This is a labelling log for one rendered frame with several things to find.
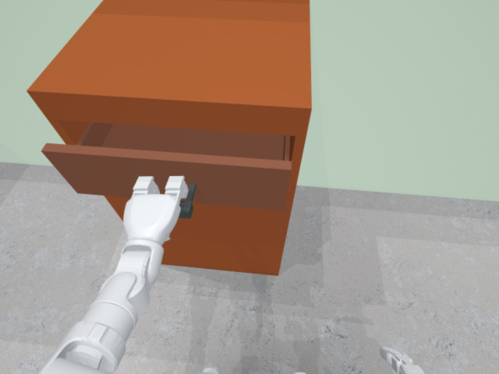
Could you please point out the handle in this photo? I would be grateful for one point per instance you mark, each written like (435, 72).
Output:
(187, 206)

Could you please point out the robot left upper arm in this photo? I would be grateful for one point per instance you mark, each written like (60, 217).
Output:
(64, 366)

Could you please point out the robot left forearm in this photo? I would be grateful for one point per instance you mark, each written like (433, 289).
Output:
(99, 340)

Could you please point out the right robot hand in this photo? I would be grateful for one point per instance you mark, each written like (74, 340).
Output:
(400, 362)

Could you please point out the cabinet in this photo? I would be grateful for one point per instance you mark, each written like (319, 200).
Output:
(221, 65)

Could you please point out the left robot hand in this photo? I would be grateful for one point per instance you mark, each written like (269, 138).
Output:
(151, 215)

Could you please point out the drawer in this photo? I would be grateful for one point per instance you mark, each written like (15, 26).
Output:
(239, 169)

